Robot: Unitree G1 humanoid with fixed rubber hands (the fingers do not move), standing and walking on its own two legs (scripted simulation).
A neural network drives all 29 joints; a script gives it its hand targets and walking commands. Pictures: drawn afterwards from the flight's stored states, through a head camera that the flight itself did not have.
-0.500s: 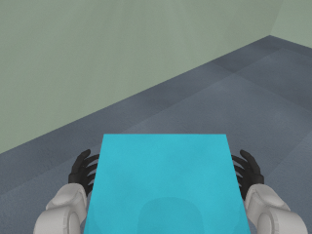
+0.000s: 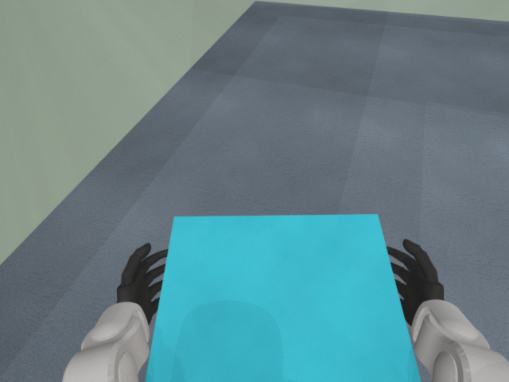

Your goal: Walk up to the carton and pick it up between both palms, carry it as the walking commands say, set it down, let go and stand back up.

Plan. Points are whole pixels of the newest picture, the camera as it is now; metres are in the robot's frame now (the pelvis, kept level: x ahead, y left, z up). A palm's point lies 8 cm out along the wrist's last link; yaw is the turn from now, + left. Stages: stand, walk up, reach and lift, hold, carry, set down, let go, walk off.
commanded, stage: carry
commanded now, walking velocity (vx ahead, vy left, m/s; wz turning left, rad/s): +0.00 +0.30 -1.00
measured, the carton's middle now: (275, 318) +0.23 +0.00 +0.00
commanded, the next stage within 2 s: none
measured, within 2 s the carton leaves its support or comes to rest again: neither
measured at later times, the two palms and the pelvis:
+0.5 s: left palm (179, 246) +0.31 +0.14 +0.07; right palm out of the picture +0.11 -0.16 +0.06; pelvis +0.02 +0.12 -0.01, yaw -31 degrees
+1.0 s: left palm (210, 186) +0.42 +0.11 +0.08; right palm out of the picture +0.09 -0.05 +0.09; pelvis +0.15 +0.23 +0.00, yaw -62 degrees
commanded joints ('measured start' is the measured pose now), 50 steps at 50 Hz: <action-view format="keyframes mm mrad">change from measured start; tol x32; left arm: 1 -365 -583 -816 -155 -283 3 -62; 50 -397 -537 -780 -74 -255 56 -45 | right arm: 1 -342 691 836 -127 259 -4 35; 50 -296 635 783 -145 244 23 38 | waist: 1 14 -239 -222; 6 2 355 -283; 17 -3 207 -237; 21 26 -338 -199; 35 14 -258 -221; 39 4 359 -271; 50 -6 195 -204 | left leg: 1 163 -50 41 -215 39 16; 6 473 424 -419 -698 11 216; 10 293 252 15 -640 115 183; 17 409 265 161 -417 335 200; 21 -340 29 72 170 -244 -14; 24 -304 73 -57 313 -83 -24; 36 390 -47 64 -448 16 46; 39 486 469 -377 -677 83 232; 50 455 309 159 -525 290 229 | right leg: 1 56 -147 195 -193 158 -105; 8 -256 13 -185 641 -288 -16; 16 -33 6 -269 172 -187 -22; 19 285 -103 -66 -247 70 -60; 21 502 -443 564 -214 876 -245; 35 33 -130 214 -172 171 -104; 39 -299 102 -167 484 -389 -13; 42 -240 -31 -158 717 -186 -9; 50 -60 0 -254 214 -203 -36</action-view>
